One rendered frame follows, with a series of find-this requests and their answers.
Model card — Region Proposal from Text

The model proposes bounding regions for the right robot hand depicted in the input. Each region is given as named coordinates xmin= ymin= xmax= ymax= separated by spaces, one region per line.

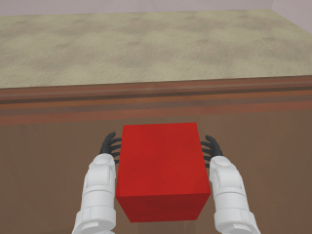
xmin=200 ymin=136 xmax=223 ymax=169

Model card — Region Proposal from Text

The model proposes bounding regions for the left robot hand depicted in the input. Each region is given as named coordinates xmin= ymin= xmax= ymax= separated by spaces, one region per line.
xmin=99 ymin=132 xmax=122 ymax=164

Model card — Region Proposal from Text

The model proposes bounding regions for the carton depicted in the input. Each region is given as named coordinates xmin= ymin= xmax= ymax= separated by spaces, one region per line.
xmin=115 ymin=122 xmax=212 ymax=223

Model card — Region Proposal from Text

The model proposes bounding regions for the robot right forearm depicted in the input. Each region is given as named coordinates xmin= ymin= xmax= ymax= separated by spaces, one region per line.
xmin=209 ymin=156 xmax=261 ymax=234

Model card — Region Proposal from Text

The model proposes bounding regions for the robot left forearm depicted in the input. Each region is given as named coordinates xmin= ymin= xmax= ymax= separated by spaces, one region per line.
xmin=71 ymin=153 xmax=116 ymax=234

